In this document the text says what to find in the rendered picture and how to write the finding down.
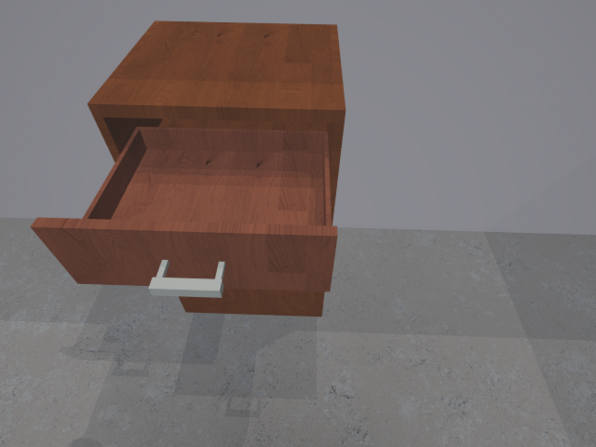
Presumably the handle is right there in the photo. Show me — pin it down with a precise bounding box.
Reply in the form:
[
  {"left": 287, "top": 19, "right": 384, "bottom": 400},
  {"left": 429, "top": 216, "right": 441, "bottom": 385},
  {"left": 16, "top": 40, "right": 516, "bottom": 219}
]
[{"left": 148, "top": 260, "right": 225, "bottom": 298}]

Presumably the cabinet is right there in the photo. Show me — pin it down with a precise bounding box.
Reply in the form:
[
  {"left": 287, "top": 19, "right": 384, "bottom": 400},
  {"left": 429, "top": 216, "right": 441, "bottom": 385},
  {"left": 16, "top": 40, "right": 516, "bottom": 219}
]
[{"left": 88, "top": 20, "right": 345, "bottom": 317}]

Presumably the drawer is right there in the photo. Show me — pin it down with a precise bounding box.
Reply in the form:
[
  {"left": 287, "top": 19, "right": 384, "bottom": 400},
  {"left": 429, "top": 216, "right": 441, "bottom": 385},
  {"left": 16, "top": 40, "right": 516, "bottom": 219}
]
[{"left": 31, "top": 127, "right": 338, "bottom": 291}]

